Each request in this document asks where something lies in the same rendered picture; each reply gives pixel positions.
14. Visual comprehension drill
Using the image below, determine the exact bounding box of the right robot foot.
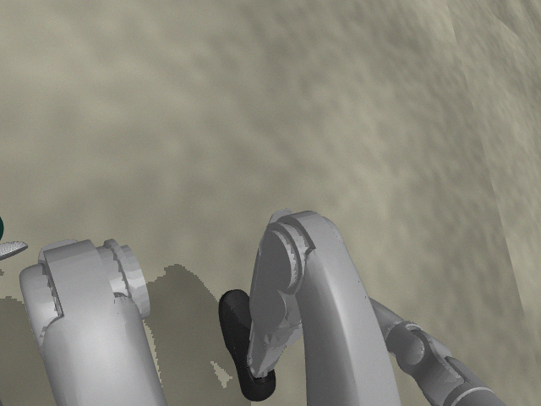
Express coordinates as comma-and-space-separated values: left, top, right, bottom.
218, 289, 276, 402

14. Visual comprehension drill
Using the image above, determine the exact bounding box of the right robot hand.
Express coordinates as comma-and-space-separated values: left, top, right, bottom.
369, 297, 405, 342

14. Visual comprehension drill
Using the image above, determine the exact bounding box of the right robot arm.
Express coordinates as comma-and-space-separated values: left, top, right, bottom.
385, 321, 506, 406

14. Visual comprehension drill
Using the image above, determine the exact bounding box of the left robot hand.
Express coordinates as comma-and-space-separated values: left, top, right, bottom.
0, 241, 28, 261

